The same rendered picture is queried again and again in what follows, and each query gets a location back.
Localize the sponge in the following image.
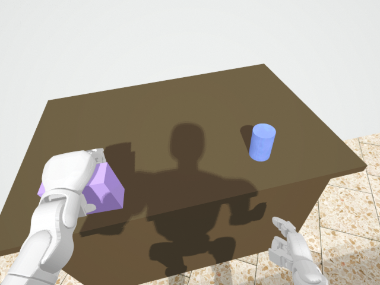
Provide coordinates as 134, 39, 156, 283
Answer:
37, 162, 125, 214

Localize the right robot forearm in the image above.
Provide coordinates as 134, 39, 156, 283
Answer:
292, 260, 328, 285

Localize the left robot hand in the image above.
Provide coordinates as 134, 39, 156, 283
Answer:
42, 148, 106, 218

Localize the left robot forearm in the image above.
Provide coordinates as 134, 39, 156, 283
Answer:
1, 189, 81, 285

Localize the table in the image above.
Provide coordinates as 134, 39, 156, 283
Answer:
0, 64, 367, 285

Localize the right robot hand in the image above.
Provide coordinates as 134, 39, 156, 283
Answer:
268, 217, 313, 272

